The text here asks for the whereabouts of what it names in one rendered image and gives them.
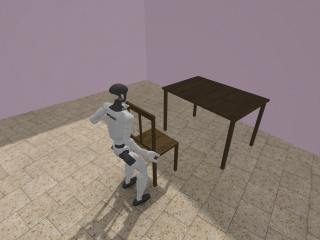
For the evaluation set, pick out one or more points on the robot left upper arm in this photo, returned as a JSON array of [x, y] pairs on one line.
[[101, 112]]

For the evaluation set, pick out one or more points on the robot torso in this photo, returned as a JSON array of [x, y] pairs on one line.
[[116, 131]]

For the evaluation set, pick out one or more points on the robot right upper arm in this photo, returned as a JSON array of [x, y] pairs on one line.
[[128, 120]]

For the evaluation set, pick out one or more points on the left robot shin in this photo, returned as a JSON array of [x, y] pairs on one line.
[[128, 171]]

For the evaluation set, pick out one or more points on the chair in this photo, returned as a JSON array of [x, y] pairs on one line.
[[153, 139]]

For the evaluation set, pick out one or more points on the robot left hand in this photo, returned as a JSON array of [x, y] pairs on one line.
[[125, 105]]

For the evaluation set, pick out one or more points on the table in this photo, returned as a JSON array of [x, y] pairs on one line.
[[226, 101]]

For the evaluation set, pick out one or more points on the left robot forearm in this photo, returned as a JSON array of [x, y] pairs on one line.
[[103, 117]]

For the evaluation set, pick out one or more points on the right robot forearm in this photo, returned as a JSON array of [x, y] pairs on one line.
[[134, 147]]

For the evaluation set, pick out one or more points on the robot right hand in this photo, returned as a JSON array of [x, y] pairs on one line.
[[151, 155]]

